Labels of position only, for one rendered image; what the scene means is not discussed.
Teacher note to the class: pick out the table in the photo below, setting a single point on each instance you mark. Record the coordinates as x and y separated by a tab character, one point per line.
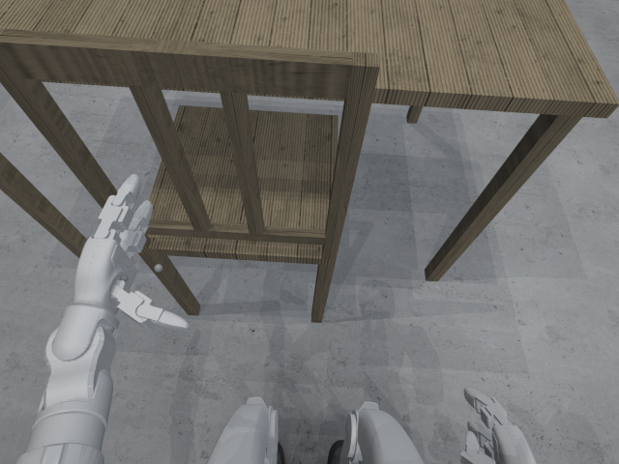
524	56

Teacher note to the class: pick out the robot left shin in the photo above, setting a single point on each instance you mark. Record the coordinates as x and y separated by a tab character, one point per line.
259	400

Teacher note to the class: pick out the robot shin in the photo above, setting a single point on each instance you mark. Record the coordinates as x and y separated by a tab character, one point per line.
259	400
343	458

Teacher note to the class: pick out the chair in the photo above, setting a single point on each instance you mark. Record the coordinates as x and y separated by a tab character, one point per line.
233	183

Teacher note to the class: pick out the left robot hand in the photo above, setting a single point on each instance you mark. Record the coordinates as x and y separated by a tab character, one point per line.
109	254

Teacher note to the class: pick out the left robot forearm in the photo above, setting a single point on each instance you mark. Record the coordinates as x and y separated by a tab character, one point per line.
73	413

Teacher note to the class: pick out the right robot hand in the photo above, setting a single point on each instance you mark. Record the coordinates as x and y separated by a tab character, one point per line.
506	443

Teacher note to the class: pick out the robot right shin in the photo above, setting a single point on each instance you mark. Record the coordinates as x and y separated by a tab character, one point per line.
343	458

